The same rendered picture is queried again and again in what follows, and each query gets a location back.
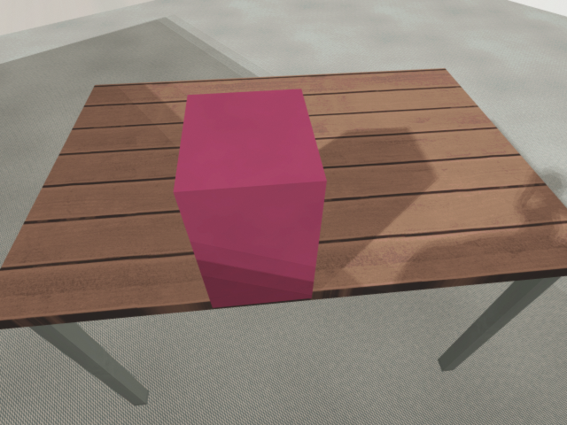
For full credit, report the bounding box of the table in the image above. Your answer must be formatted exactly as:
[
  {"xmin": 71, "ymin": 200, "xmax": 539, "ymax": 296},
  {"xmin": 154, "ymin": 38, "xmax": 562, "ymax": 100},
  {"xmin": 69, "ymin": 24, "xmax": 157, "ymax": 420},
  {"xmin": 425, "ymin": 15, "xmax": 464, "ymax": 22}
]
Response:
[{"xmin": 0, "ymin": 68, "xmax": 567, "ymax": 406}]

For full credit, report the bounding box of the carton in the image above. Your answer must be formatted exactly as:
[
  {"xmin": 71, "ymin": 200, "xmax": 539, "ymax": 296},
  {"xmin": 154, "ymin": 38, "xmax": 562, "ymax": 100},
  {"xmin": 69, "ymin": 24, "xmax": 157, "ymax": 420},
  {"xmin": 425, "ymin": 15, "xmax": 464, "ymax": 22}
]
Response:
[{"xmin": 174, "ymin": 89, "xmax": 327, "ymax": 308}]

